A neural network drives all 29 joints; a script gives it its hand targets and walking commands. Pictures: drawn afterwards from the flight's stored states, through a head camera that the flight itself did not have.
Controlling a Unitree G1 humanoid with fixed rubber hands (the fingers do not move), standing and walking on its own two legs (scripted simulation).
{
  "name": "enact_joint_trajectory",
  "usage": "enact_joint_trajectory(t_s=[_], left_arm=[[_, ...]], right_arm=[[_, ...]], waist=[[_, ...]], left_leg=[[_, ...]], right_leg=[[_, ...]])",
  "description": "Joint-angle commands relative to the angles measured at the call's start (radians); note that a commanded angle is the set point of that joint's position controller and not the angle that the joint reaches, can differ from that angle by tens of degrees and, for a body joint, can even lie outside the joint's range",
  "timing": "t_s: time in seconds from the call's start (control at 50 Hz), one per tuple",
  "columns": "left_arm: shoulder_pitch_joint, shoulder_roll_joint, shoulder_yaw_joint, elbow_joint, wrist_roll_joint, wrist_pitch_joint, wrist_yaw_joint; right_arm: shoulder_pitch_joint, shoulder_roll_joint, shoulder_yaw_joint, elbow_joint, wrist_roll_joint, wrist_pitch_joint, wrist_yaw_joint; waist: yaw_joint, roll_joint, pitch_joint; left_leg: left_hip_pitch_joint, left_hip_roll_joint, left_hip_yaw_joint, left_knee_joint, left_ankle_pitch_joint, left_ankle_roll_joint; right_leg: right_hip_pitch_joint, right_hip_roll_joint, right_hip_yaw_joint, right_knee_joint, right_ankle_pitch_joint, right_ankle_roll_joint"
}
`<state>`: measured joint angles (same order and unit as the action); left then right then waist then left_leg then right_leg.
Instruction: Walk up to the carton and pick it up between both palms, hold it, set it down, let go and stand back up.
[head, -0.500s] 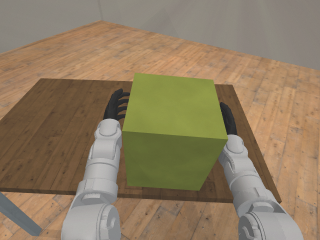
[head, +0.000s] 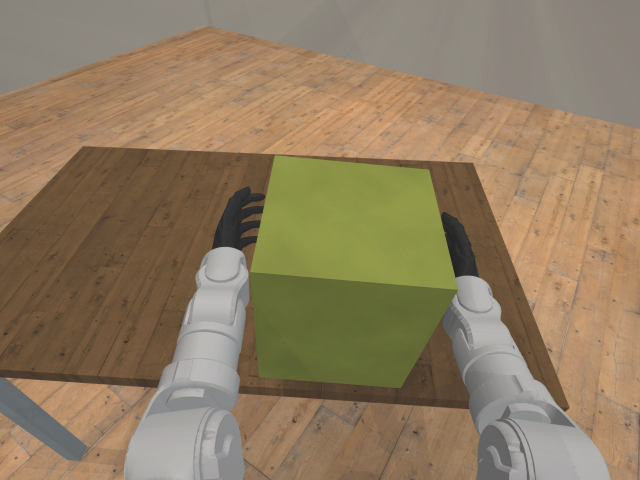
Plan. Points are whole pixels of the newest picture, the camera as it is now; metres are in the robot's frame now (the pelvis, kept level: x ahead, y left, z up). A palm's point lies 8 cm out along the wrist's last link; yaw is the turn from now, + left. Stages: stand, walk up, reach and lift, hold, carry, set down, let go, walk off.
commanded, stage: set down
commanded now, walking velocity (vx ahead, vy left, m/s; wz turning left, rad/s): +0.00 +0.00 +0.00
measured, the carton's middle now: (340, 277) +0.39 +0.01 +0.06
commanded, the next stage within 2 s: none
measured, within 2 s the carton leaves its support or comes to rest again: rests again in 1.14 s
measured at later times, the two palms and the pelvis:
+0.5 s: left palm (242, 256) +0.40 +0.15 +0.08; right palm (457, 277) +0.40 -0.15 +0.06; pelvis +0.01 +0.00 +0.00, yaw +0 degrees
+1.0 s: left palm (254, 266) +0.42 +0.14 +0.05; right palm (456, 286) +0.41 -0.16 +0.03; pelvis +0.02 -0.01 +0.00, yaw +0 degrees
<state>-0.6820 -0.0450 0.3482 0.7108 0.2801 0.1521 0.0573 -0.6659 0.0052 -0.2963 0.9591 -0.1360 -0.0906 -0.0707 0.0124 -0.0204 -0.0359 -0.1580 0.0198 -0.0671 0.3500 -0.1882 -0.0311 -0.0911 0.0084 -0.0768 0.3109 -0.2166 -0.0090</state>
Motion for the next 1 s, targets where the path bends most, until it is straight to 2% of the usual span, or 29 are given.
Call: enact_joint_trajectory(t_s=[0.0, 0.2, 0.38, 0.66, 0.98], left_arm=[[-0.586, -0.546, -0.216, -0.016, 0.013, -0.081, -0.112], [-0.589, -0.525, -0.166, 0.005, 0.038, -0.108, -0.092], [-0.586, -0.527, -0.154, 0.006, 0.054, -0.135, -0.068], [-0.549, -0.547, -0.166, 0.009, 0.073, -0.189, -0.044], [-0.51, -0.57, -0.18, 0.066, 0.087, -0.286, -0.041]], right_arm=[[-0.843, 0.459, 0.158, -0.189, -0.048, -0.13, 0.186], [-0.81, 0.445, 0.073, -0.144, -0.113, -0.147, 0.208], [-0.797, 0.441, 0.032, -0.131, -0.161, -0.176, 0.221], [-0.763, 0.455, 0.029, -0.1, -0.201, -0.239, 0.214], [-0.728, 0.499, 0.057, -0.059, -0.246, -0.316, 0.194]], waist=[[0.086, 0.029, -0.439], [0.09, 0.034, -0.449], [0.095, 0.043, -0.529], [0.098, 0.053, -0.668], [0.107, 0.045, -0.776]], left_leg=[[0.123, -0.013, 0.163, -0.022, 0.402, -0.022], [0.092, -0.009, 0.174, -0.02, 0.399, -0.024], [0.091, 0.0, 0.179, 0.007, 0.468, -0.03], [0.09, 0.014, 0.173, 0.061, 0.619, -0.035], [-0.019, 0.014, 0.174, 0.061, 0.614, -0.02]], right_leg=[[0.037, 0.029, -0.028, -0.018, 0.342, 0.044], [0.015, 0.025, -0.03, -0.005, 0.356, 0.041], [-0.005, 0.024, -0.033, 0.018, 0.418, 0.037], [-0.034, 0.023, -0.031, 0.052, 0.556, 0.035], [-0.02, 0.005, -0.017, 0.104, 0.698, 0.035]])
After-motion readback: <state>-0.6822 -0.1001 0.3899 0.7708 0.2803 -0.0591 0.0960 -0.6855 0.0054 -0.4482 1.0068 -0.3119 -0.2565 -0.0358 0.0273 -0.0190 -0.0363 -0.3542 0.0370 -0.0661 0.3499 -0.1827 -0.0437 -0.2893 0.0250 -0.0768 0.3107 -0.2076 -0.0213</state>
